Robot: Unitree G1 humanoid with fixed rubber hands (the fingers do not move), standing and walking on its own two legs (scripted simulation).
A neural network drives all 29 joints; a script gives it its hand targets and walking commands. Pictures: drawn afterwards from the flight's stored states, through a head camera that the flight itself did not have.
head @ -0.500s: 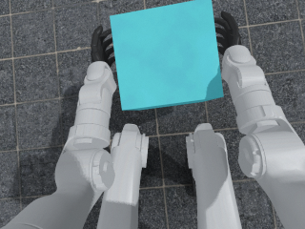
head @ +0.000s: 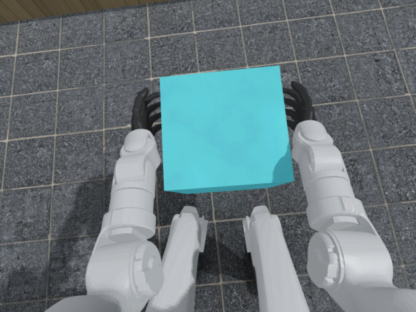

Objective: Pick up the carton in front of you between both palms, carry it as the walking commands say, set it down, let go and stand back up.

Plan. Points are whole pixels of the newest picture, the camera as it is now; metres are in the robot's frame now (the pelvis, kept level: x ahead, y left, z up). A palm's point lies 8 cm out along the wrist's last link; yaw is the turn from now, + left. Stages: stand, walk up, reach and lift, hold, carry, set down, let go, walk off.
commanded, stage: reach and lift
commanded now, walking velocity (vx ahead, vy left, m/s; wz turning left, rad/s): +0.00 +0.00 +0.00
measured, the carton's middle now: (223, 142) +0.43 +0.00 -0.13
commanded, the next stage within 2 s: hold in 1.98 s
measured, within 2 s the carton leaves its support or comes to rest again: neither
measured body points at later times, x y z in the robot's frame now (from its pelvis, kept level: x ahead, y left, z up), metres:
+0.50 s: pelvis +0.05 +0.00 +0.14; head +0.15 +0.00 +0.58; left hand +0.41 +0.15 +0.10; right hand +0.41 -0.15 +0.09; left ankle +0.09 +0.14 -0.50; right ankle +0.09 -0.13 -0.50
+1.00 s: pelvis +0.08 +0.01 +0.23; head +0.05 +0.00 +0.68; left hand +0.38 +0.16 +0.25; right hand +0.38 -0.15 +0.24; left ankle +0.09 +0.14 -0.50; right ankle +0.09 -0.13 -0.50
